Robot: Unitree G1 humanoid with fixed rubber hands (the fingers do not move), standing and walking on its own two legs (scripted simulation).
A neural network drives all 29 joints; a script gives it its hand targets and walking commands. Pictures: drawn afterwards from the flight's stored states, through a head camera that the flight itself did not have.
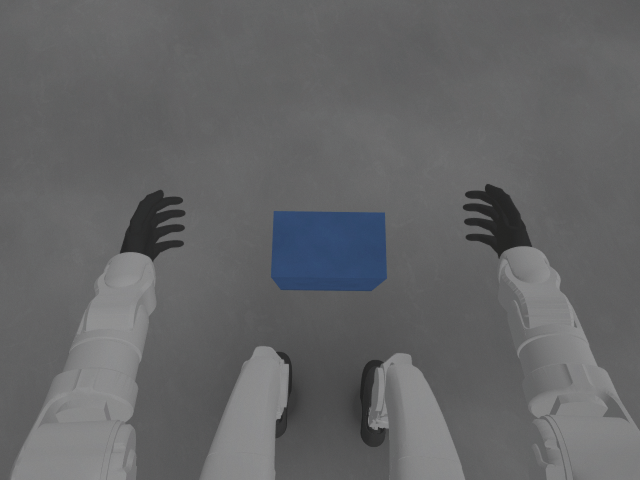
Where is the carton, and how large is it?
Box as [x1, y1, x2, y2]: [271, 211, 386, 290]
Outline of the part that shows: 274,211 271,277 281,289 371,290 386,278 384,213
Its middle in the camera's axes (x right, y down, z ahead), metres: +0.02 +0.05 +0.98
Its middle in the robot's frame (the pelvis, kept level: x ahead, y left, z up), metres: +0.46 +0.00 -0.56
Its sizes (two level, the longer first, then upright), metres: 0.250 0.149 0.246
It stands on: the floor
